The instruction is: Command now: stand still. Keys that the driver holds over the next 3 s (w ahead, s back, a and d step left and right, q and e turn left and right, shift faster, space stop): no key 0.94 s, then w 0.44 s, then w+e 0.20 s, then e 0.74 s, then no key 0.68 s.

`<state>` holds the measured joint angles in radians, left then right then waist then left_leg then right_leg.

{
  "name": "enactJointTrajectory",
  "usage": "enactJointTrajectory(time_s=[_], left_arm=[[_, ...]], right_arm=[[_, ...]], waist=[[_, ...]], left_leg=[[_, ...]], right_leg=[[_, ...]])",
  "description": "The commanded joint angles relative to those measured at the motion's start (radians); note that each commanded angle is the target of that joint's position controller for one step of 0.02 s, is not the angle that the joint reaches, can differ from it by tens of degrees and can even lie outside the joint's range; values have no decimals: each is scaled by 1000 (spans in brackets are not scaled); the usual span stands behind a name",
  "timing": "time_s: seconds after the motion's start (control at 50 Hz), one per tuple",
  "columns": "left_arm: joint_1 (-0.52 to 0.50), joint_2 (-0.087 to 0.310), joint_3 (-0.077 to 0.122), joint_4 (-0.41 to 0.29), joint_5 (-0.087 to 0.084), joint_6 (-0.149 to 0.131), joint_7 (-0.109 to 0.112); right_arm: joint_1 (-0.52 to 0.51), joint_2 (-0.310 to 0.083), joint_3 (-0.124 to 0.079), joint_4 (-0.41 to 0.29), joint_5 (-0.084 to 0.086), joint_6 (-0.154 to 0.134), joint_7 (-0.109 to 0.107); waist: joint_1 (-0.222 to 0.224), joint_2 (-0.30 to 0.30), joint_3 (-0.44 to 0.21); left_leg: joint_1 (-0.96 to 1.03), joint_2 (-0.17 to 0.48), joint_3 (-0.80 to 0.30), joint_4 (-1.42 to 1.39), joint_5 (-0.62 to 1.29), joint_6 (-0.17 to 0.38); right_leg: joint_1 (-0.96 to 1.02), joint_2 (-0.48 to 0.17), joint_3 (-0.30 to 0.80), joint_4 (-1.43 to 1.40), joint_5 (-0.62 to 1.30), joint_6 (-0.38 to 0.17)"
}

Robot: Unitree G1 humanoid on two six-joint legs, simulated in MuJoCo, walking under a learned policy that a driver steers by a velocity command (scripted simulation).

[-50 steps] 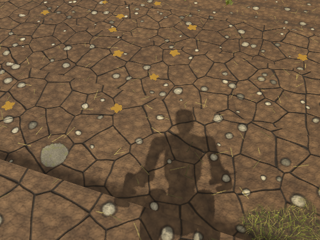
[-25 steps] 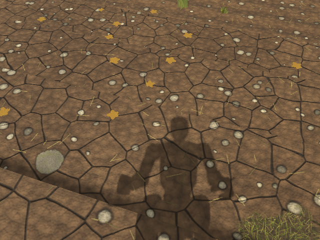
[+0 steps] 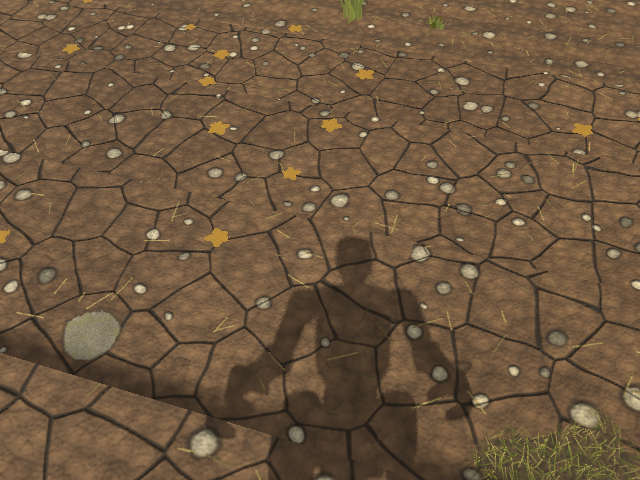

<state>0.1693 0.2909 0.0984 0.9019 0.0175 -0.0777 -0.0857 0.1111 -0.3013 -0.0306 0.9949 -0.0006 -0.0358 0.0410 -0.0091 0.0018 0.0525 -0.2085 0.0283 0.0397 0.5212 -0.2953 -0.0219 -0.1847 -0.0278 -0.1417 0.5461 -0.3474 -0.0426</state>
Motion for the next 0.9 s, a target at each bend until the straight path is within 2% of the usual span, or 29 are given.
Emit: enactJointTrajectory(time_s=[0.02, 0.4, 0.9], left_arm=[[1, 148, 28, -33, -2, -11, 4], [38, 160, 5, 63, -5, -5, 11], [82, 153, -19, 134, -12, -3, 22]], right_arm=[[-18, -132, -22, -24, 0, -11, -3], [-22, -154, -20, 62, -4, -16, -3], [19, -154, -23, 100, -1, -31, 7]], waist=[[0, -13, -68], [0, -8, -53], [3, -5, -44]], left_leg=[[0, 15, -22, -46, 205, 39], [-11, 15, -10, -16, 205, 46], [-23, 14, -12, 30, 222, 58]], right_leg=[[33, -72, 96, -93, 321, -32], [21, -54, 90, -71, 294, -24], [-22, -44, 76, -17, 269, -2]])
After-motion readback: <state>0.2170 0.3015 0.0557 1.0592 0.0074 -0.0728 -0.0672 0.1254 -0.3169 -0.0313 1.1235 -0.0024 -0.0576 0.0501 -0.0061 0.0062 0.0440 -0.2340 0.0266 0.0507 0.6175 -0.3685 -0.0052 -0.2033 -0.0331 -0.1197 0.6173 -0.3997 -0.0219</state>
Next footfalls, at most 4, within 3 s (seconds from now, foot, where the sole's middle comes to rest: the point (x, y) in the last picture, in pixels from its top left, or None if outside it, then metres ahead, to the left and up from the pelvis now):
1.60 right None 0.41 -0.08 -0.77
2.00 left None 0.48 0.11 -0.77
2.38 right None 0.42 -0.13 -0.77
2.86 left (317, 419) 0.69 0.05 -0.93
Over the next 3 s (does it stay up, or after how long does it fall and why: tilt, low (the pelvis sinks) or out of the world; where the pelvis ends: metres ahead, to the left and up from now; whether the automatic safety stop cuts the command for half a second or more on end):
stays up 0.53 0.01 -0.16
